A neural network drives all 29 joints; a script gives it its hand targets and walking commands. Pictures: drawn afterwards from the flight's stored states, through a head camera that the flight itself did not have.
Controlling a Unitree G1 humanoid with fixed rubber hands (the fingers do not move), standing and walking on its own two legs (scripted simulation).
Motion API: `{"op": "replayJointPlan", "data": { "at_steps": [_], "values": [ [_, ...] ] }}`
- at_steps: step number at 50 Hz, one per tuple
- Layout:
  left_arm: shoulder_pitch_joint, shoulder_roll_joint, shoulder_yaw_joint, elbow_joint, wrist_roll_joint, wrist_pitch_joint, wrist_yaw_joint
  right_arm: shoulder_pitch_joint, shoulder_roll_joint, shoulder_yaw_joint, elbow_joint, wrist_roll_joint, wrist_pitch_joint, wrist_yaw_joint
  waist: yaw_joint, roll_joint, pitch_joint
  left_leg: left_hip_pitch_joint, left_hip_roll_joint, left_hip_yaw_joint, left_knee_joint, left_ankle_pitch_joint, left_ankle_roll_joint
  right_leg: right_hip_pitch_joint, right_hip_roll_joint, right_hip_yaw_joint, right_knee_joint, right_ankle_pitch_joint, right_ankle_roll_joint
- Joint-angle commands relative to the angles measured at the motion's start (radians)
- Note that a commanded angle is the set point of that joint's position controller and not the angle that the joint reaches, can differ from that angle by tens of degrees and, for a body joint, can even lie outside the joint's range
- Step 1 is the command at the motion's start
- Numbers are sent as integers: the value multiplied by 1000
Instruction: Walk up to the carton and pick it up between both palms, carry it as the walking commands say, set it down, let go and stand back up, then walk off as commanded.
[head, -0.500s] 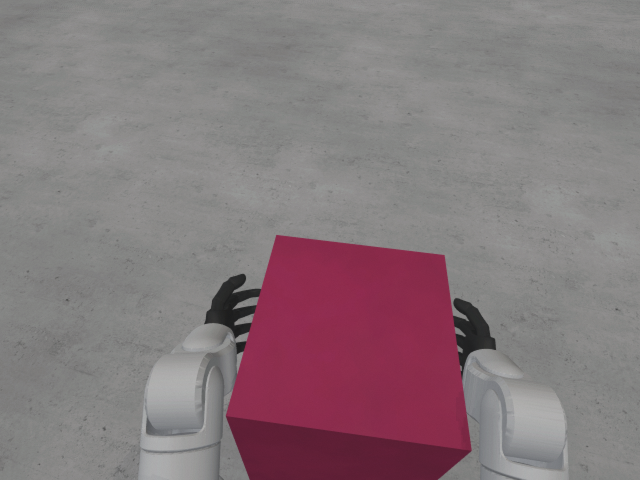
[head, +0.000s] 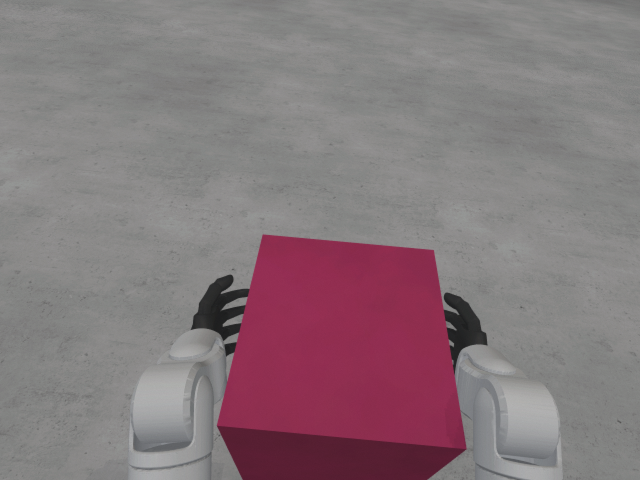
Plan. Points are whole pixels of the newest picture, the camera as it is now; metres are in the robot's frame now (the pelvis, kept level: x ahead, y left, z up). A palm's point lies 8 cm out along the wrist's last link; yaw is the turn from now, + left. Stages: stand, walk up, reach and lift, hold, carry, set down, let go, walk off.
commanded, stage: carry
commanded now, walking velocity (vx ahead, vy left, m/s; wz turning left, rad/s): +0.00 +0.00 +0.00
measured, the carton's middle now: (334, 373) +0.27 +0.01 +0.03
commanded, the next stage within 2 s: none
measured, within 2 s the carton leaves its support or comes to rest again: neither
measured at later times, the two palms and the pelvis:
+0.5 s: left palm (258, 361) +0.24 +0.09 +0.10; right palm (527, 392) +0.23 -0.19 +0.09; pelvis -0.03 -0.04 +0.00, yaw -1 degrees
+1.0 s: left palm (234, 379) +0.23 +0.12 +0.08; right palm (506, 409) +0.22 -0.17 +0.08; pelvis -0.05 -0.02 +0.00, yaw +0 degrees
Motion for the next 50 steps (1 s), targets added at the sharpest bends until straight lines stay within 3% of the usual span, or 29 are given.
{"op": "replayJointPlan", "data": {
  "at_steps": [1,2,3,4,5,6,7,9,10,13,15,17,18,19,20,25,29,30,35,38,41,42,43,44,45,46,47,49,50],
  "values": [
    [-460,-918,-738,-30,-414,17,-258,-477,863,624,-83,366,-12,258,-18,285,-215,223,190,-129,-129,691,79,88,19,-67,-311,160,4],
    [-445,-920,-726,2,-411,24,-260,-467,861,618,-60,357,-8,258,-13,257,-233,203,175,-124,-94,710,49,165,-10,-38,-376,263,0],
    [-417,-914,-705,28,-396,26,-264,-477,863,628,-50,357,-8,258,-13,183,-260,158,150,-109,-50,639,18,263,-69,22,-418,385,-7],
    [-413,-913,-700,28,-402,22,-268,-471,860,638,-53,353,-7,254,-17,65,-310,77,98,-83,10,474,-16,377,-146,107,-382,688,-24],
    [-409,-905,-692,34,-392,21,-269,-476,869,643,-32,351,-5,255,-13,-57,-325,-23,54,-57,72,192,-47,456,-245,195,-344,1079,-53],
    [-420,-934,-699,44,-385,12,-267,-523,879,656,-71,371,-7,264,-23,-86,-330,11,18,-34,-23,37,-62,405,-249,130,-286,1090,-91],
    [-471,-960,-701,41,-384,2,-263,-639,901,685,-135,411,-12,272,-21,-122,-278,59,16,-32,-58,68,-61,306,-225,135,-308,924,-98],
    [-484,-980,-670,43,-381,1,-262,-707,917,712,-167,444,-11,276,-15,-46,-250,118,45,-29,-64,160,-44,212,-172,104,-377,612,-67],
    [-497,-968,-661,13,-380,-1,-261,-701,914,727,-165,448,-12,276,-13,-52,-245,113,49,-32,-50,131,-43,202,-171,119,-401,579,-60],
    [-488,-946,-650,5,-368,-1,-257,-678,915,735,-140,450,1,271,-15,-121,-254,74,35,-35,-77,80,-53,241,-189,118,-416,538,-68],
    [-458,-932,-635,42,-358,5,-257,-638,910,718,-94,435,7,266,-15,-114,-255,61,35,-29,-74,76,-55,257,-183,114,-416,567,-74],
    [-423,-937,-633,70,-341,12,-257,-637,901,710,-94,433,6,272,-16,-48,-269,92,31,-28,-89,83,-47,243,-185,124,-412,562,-84],
    [-426,-945,-638,79,-347,13,-259,-634,907,710,-88,430,6,271,-16,-64,-265,104,37,-35,-90,96,-45,236,-183,118,-418,574,-83],
    [-445,-944,-653,62,-358,9,-261,-631,906,701,-92,430,0,271,-17,-12,-289,122,38,-33,-97,138,-49,236,-177,106,-400,609,-86],
    [-476,-946,-658,54,-369,7,-261,-638,907,694,-81,422,-1,268,-17,-31,-275,126,47,-35,-108,168,-51,237,-169,87,-389,620,-80],
    [-541,-935,-681,43,-391,11,-268,-603,915,661,-15,402,3,263,-19,12,-226,117,49,-44,-132,121,-42,166,-154,91,-435,397,-67],
    [-553,-955,-694,68,-401,14,-271,-628,906,639,-18,392,-6,260,-16,62,-241,133,62,-57,-147,178,-29,159,-144,78,-418,413,-64],
    [-580,-957,-693,68,-408,5,-273,-637,906,630,-7,384,-13,260,-15,32,-228,126,62,-68,-159,168,-29,167,-136,67,-417,394,-58],
    [-552,-954,-685,83,-398,-13,-271,-635,892,633,-28,379,-33,253,-12,45,-251,121,56,-73,-158,171,-20,173,-137,70,-427,358,-55],
    [-552,-946,-660,113,-377,-34,-268,-626,883,612,8,355,-50,254,-13,19,-244,116,57,-76,-168,187,-15,184,-133,52,-417,378,-46],
    [-560,-950,-642,138,-362,-58,-264,-633,889,594,42,352,-74,257,-9,42,-261,122,58,-88,-171,186,-10,185,-137,60,-418,367,-47],
    [-530,-926,-600,212,-320,-80,-264,-616,864,554,101,311,-97,256,-10,32,-263,121,60,-90,-177,193,-10,183,-131,52,-410,371,-44],
    [-547,-941,-636,136,-349,-85,-262,-649,890,602,21,351,-102,254,-9,31,-280,125,62,-94,-171,217,-11,193,-135,50,-405,384,-42],
    [-535,-941,-623,167,-338,-92,-262,-640,874,590,40,337,-109,252,-10,30,-268,114,57,-87,-171,190,-12,191,-130,48,-409,373,-41],
    [-552,-964,-672,81,-375,-91,-259,-661,892,642,-52,374,-106,254,-8,34,-277,118,59,-98,-178,182,-4,191,-129,54,-411,372,-38],
    [-544,-946,-624,151,-337,-100,-258,-643,876,592,35,336,-113,253,-10,32,-265,113,56,-89,-177,171,-5,186,-135,50,-413,367,-39],
    [-519,-940,-636,140,-336,-98,-257,-636,878,604,13,349,-113,254,-11,24,-265,111,56,-91,-177,170,-9,180,-132,50,-416,350,-39],
    [-506,-914,-588,215,-299,-115,-254,-584,850,548,121,302,-128,254,-9,56,-258,106,56,-92,-189,162,-4,185,-134,47,-411,344,-41],
    [-513,-915,-600,199,-303,-128,-254,-604,849,556,94,307,-145,255,-9,56,-260,107,53,-93,-190,170,-7,185,-132,49,-409,346,-41]
  ]
}}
